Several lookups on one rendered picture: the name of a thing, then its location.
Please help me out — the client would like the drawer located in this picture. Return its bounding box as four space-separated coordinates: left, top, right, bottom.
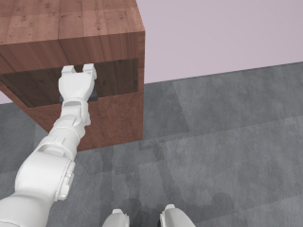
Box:
0 58 138 108

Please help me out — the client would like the left robot hand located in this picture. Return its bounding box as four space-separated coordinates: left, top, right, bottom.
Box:
58 63 97 126

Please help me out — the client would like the left robot shin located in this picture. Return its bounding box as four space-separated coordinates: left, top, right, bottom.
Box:
112 209 123 214

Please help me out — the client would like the robot left thigh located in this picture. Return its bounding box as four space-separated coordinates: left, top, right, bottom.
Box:
102 213 130 227

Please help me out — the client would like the left robot forearm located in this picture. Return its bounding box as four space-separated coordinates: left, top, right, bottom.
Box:
14 97 89 191

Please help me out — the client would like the handle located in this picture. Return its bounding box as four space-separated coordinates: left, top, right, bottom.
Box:
60 83 98 104

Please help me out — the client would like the left robot upper arm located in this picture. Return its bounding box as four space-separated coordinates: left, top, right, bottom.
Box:
0 151 76 227

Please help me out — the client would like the cabinet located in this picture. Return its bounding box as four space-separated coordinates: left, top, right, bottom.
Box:
0 0 146 152

